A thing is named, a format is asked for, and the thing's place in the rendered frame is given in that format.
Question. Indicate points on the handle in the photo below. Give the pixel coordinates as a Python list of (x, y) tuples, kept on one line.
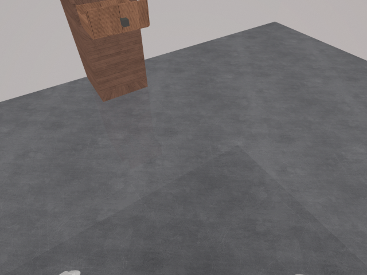
[(124, 22)]

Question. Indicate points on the drawer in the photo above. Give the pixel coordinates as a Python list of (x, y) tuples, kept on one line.
[(102, 19)]

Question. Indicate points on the cabinet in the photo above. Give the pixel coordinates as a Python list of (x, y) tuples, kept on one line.
[(114, 65)]

